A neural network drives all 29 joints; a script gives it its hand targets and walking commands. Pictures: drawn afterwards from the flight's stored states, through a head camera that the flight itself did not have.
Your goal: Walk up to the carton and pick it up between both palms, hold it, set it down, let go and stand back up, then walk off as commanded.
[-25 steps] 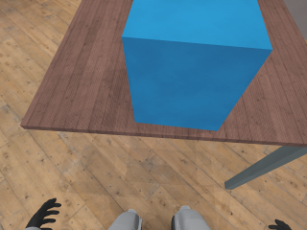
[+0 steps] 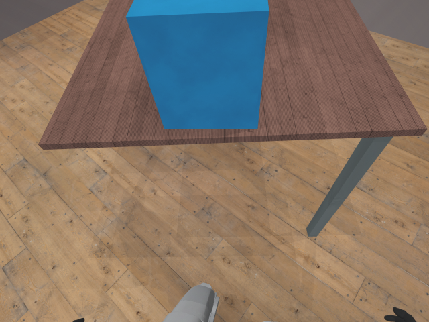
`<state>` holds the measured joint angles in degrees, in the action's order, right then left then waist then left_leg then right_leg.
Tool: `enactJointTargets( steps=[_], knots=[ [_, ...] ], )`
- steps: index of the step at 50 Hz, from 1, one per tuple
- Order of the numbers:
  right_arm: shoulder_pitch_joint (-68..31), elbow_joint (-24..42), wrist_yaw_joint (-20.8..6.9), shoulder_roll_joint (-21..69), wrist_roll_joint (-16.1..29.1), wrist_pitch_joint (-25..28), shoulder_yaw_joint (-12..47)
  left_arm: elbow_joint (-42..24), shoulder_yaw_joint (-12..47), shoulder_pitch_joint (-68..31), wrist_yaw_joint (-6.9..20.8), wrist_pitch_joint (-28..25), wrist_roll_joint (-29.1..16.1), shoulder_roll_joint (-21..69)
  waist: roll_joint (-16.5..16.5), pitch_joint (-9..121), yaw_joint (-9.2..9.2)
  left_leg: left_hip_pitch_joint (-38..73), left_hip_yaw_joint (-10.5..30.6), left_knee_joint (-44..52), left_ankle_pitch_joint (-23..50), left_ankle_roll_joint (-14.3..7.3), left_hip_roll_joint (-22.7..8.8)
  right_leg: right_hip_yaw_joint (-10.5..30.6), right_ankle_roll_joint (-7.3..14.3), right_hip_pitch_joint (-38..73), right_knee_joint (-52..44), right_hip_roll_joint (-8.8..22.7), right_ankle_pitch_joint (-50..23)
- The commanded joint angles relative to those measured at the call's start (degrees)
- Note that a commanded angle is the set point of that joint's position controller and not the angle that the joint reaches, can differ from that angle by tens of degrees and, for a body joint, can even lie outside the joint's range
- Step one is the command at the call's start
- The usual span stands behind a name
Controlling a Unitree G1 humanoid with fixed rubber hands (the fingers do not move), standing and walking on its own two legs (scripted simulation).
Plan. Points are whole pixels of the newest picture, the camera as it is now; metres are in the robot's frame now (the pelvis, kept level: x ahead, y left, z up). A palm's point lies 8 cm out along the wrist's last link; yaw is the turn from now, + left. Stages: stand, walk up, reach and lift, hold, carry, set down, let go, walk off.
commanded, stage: walk off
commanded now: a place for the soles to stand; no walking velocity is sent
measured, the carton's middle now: (208, 51) +0.61 +0.05 +0.14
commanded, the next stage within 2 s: stand in 1.72 s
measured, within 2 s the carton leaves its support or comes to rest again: neither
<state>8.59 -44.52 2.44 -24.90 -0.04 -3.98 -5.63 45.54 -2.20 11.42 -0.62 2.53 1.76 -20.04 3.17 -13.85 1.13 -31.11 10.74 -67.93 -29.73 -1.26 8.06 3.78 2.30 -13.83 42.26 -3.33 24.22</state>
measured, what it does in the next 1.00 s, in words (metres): walks backwards: left foot, then right foot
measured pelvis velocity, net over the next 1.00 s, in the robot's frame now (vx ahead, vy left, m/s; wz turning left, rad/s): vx -0.24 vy -0.02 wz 0.05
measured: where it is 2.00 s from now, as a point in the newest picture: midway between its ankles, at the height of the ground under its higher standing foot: outside the picture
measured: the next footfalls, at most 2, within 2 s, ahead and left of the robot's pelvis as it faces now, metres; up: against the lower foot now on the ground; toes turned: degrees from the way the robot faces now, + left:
left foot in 0.28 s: -0.08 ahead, +0.13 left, +0.00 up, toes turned -3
right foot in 0.62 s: -0.17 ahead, -0.13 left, +0.00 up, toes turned +5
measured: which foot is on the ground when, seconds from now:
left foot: up 0.00-0.26, down 0.28-0.64, up 0.66-0.86, down 0.88-1.00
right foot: down 0.00-0.30, up 0.32-0.60, down 0.62-1.00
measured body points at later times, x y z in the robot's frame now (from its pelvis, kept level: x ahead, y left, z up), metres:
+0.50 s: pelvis -0.16 +0.01 +0.00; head -0.10 +0.03 +0.44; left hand -0.04 +0.33 -0.13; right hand -0.05 -0.30 -0.10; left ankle -0.12 +0.14 -0.72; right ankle -0.17 -0.13 -0.64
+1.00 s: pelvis -0.24 -0.02 +0.00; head -0.23 -0.04 +0.45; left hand -0.16 +0.30 -0.10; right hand -0.16 -0.33 -0.13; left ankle -0.20 +0.11 -0.71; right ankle -0.21 -0.14 -0.71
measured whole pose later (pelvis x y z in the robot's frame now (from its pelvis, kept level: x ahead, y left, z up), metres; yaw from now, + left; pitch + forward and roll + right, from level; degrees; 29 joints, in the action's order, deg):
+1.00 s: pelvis -0.24 -0.02 +0.00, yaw +3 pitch -5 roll +1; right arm 13.4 -54.3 -0.9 -21.8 -1.2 0.6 -2.8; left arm 53.5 -2.9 10.4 0.8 -1.2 0.3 -21.4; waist 1.4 -6.2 -0.9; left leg -15.9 5.1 -37.8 -16.9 0.4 2.0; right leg 3.0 1.3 -15.1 41.0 -1.8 23.6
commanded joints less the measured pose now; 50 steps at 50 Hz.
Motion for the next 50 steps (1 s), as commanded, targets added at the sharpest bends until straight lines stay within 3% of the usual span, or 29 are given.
enactJointTargets(
  steps=[1, 4, 5, 7, 10, 13, 14, 15, 16, 17, 18, 19, 21, 23, 26, 28, 30, 31, 32, 33, 34, 36, 40, 43, 44, 45, 46, 48, 50],
  knots=[
    [1.57, 6.83, 0.05, -10.72, 0.13, 1.38, -2.79, -6.70, -5.47, -1.52, -1.32, -1.89, 0.24, -16.88, -11.55, 12.26, 0.57, -5.68, 0.72, 0.50, -0.08, 0.65, -1.18, 17.16, 7.72, 11.57, -8.04, 16.28, -41.51],
    [2.99, 7.42, -0.01, -10.77, 0.22, 1.08, -2.56, -7.79, -6.20, -0.30, -1.45, -1.55, 0.04, -16.76, -12.81, 11.72, 1.67, -4.63, 0.30, 3.47, -1.13, 1.09, -1.32, 19.42, 8.08, 11.72, -8.67, 17.38, -41.63],
    [4.47, 7.58, -0.14, -10.46, 0.46, 1.04, -2.65, -8.34, -6.29, -0.35, -1.53, -1.52, 0.23, -17.15, -13.49, 13.68, 1.66, -2.89, 1.07, 3.93, -1.98, 1.26, -1.77, 20.42, 10.22, 11.12, -8.22, 18.74, -41.96],
    [4.43, 7.40, -0.10, -10.46, 0.26, 1.25, -2.55, -8.45, -6.15, 0.34, -1.83, -1.51, -0.26, -16.59, -14.86, 14.33, 2.19, -2.87, 0.34, 5.41, -2.92, 0.72, -1.85, 21.12, 9.55, 13.63, -7.95, 18.80, -44.79],
    [6.57, 8.23, -0.52, -10.95, 0.24, 1.77, -2.43, -10.40, -5.96, -0.99, -1.55, -1.60, 0.01, -17.59, -14.30, 17.38, 1.69, 3.55, -1.98, 6.38, -6.70, 0.03, -3.23, 21.38, 13.27, 7.38, -6.97, 20.90, -43.37],
    [11.40, 7.37, -0.83, -9.83, -0.13, 2.51, -2.43, -11.79, -5.53, -3.63, -1.00, -0.90, -0.51, -17.24, -15.69, 19.11, -1.97, 14.73, -6.80, 24.43, 2.20, -1.69, -4.99, 16.04, 9.71, 0.02, -3.44, 15.94, -43.95],
    [13.84, 5.82, -0.95, -10.06, -1.02, 2.72, -2.59, -11.35, -5.21, -4.69, -0.76, -0.58, -0.92, -16.34, -13.62, 18.80, -3.65, 20.11, -5.82, 32.62, 7.91, -2.44, -5.19, 12.53, 6.15, -6.15, -0.66, 13.11, -32.24],
    [13.11, 6.78, -1.14, -12.08, -1.87, 3.15, -3.07, -10.83, -4.74, -2.02, -0.91, -0.18, -1.61, -13.88, -4.53, 18.72, -2.79, 21.25, 5.01, 40.08, 16.48, -4.67, -10.53, 8.09, 2.52, -11.06, 8.21, 6.31, -15.11],
    [11.98, 7.12, -1.29, -19.47, -2.06, 3.23, -4.39, -12.46, -4.79, -6.83, -1.32, -0.30, -1.68, -13.67, 14.17, 16.33, -4.95, 19.20, 30.21, 44.70, 33.56, -11.34, -27.18, 0.50, -1.57, -22.03, 23.55, -4.50, 10.60],
    [9.29, 8.17, -0.72, -19.07, -2.01, 3.28, -4.15, -10.98, -5.80, -9.17, -1.79, -0.34, -1.05, -16.16, 7.26, 14.08, -4.99, 12.34, 34.23, 46.14, 35.28, -13.56, -28.82, 9.16, -0.36, -16.03, 32.41, -6.02, 14.65],
    [4.29, 8.50, -0.13, -16.19, -2.05, 4.13, -3.11, -9.43, -5.56, -6.60, -1.83, -0.60, -1.82, -16.38, 1.60, 11.69, -1.46, 12.92, 26.86, 42.73, 38.69, -12.71, -26.59, 12.14, 0.01, -17.00, 35.69, -5.75, 11.46],
    [0.92, 8.45, 0.44, -13.53, -1.97, 4.13, -2.37, -7.90, -5.10, -2.79, -1.63, -0.43, -2.09, -15.94, 1.29, 10.35, 0.29, 11.84, 18.69, 39.90, 38.22, -11.91, -24.90, 11.93, -0.21, -16.96, 36.83, -5.22, 9.58],
    [0.63, 8.34, 0.70, -10.84, -1.69, 3.99, -1.84, -6.92, -5.38, -0.05, -1.09, -0.47, -2.08, -16.78, 5.88, 11.55, -1.14, 18.50, 12.63, 37.84, 39.41, -13.04, -22.03, 10.27, -1.60, -18.67, 38.86, -5.11, 7.45],
    [0.85, 7.82, 0.28, -10.83, -1.67, 4.35, -2.16, -5.90, -4.99, -0.01, -0.81, -0.81, -1.78, -16.43, 5.00, 12.20, -2.35, 20.97, 12.11, 39.63, 27.73, -12.41, -20.53, 9.65, -2.00, -16.83, 31.49, -4.61, 7.42],
    [2.64, 5.83, -0.85, -10.64, -2.23, 3.99, -2.45, -4.35, -4.52, 0.00, 0.25, -1.73, -1.34, -15.07, 9.02, 12.73, -4.05, 22.19, 10.95, 43.25, 8.17, -10.48, -17.54, 6.18, -2.05, -12.59, 12.97, -2.63, 9.65],
    [2.77, 4.40, -1.42, -11.26, -1.91, 3.46, -2.97, -2.08, -4.42, 0.65, 0.32, -2.44, -1.03, -14.84, 12.31, 14.15, -4.89, 23.39, 11.61, 44.13, 7.63, -10.31, -18.62, 2.79, -1.58, -8.27, 1.10, -1.06, 12.76],
    [0.03, 3.50, -2.21, -11.50, -1.34, 2.55, -3.34, 1.29, -4.24, 4.93, 0.26, -2.94, -0.88, -13.60, 12.65, 13.56, -1.76, 13.03, 5.77, 41.66, 5.53, -7.44, -16.02, -4.12, -1.09, 6.31, -14.56, -0.59, 2.74],
    [2.62, 2.08, -2.30, -9.83, -0.90, 2.27, -2.78, 1.83, -4.61, 6.15, 0.23, -3.21, -0.82, -13.15, 5.22, 12.53, -1.41, 8.46, 3.50, 37.27, 2.24, -5.22, -13.61, 0.62, -0.36, 11.08, -20.99, 0.48, 3.92],
    [-1.87, 3.32, -2.22, -7.33, -0.31, 2.72, -1.64, 1.34, -4.92, 3.79, 0.15, -3.58, -0.58, -16.68, -5.89, 9.43, 1.11, -0.07, 0.00, 30.01, -0.06, -2.27, -6.83, 21.36, 4.54, 5.70, -25.65, 10.62, 14.82],
    [-4.67, 2.55, -1.53, -9.16, 0.08, 3.10, -1.94, 1.41, -5.98, 1.74, 0.14, -3.73, 0.09, -21.52, -9.84, 5.76, 1.82, 1.56, -1.34, 18.42, -2.57, -0.85, -2.29, 33.38, 10.12, -5.32, -28.42, 20.57, 18.34],
    [-1.85, 1.53, -1.26, -9.66, 0.28, 3.49, -1.85, -0.22, -5.89, -1.33, 0.06, -4.11, 0.42, -20.98, -6.85, 5.57, 0.47, 3.28, 2.58, 11.79, -3.03, -0.99, -2.79, 33.20, 12.16, -5.83, -26.02, 22.98, 8.67],
    [4.16, -0.62, -0.97, -9.96, 0.99, 4.14, -2.42, -0.75, -5.33, -5.34, -0.34, -5.22, 0.34, -18.69, -8.04, 8.20, -2.32, 2.87, 1.40, 8.00, 0.28, -0.55, -4.93, 22.08, 11.21, -1.55, -19.68, 19.33, -3.83],
    [4.69, -0.84, -2.00, -8.88, 0.22, 4.56, -1.75, -0.51, -4.99, -2.76, -0.15, -5.10, 0.98, -17.22, -13.44, 9.91, -0.77, 4.21, -2.10, 19.31, 0.54, 0.08, -7.62, 18.31, 10.39, 3.52, -15.61, 17.53, -15.03],
    [7.15, -3.54, -2.38, -8.63, -0.62, 5.88, -1.61, -0.27, -3.95, -5.59, 0.25, -4.81, -0.24, -16.23, -11.36, 10.09, -3.38, 19.43, -3.79, 35.93, 9.55, -2.13, -7.27, 14.34, 6.74, -8.47, -14.97, 14.33, -0.93],
    [8.04, -4.35, -2.35, -10.59, -1.54, 6.32, -1.89, 0.82, -3.42, -4.76, 0.38, -4.49, -0.68, -14.46, -4.82, 11.58, -4.23, 24.77, 2.24, 43.76, 7.98, -2.98, -9.01, 9.93, 3.79, -12.81, -9.14, 10.56, 0.61],
    [4.47, -3.62, -2.06, -13.71, -2.14, 6.93, -1.90, 1.17, -2.70, -2.77, 0.58, -4.20, -1.73, -11.89, 3.88, 10.23, -2.82, 22.63, 19.79, 49.46, -5.57, -7.24, -18.85, 4.99, -0.35, -18.08, -5.25, 4.52, 9.73],
    [4.85, -3.59, -2.45, -13.84, -1.31, 6.56, -1.45, 2.44, -3.96, -3.25, 0.76, -4.34, -1.69, -13.44, -0.08, 10.34, -1.96, 8.43, 23.96, 52.30, -12.21, -12.27, -23.92, -0.28, -0.47, -2.96, 1.70, 1.69, 14.42],
    [-1.24, -4.10, -2.43, -11.07, -1.18, 6.49, -0.25, 5.17, -3.89, 0.02, 0.77, -5.30, -1.73, -13.58, -1.02, 9.54, 0.95, 5.32, 13.03, 48.79, -7.87, -8.79, -17.90, 2.25, 0.60, 2.58, -6.93, 4.09, 7.47],
    [-0.64, -5.86, -2.55, -8.55, -0.93, 6.11, -0.16, 4.76, -3.63, -1.86, 1.08, -6.02, -1.62, -13.30, -1.96, 8.01, -0.44, 8.90, 2.28, 42.67, 1.25, -3.06, -10.56, 10.64, 1.65, -0.39, -20.69, 8.49, 9.86]
  ],
)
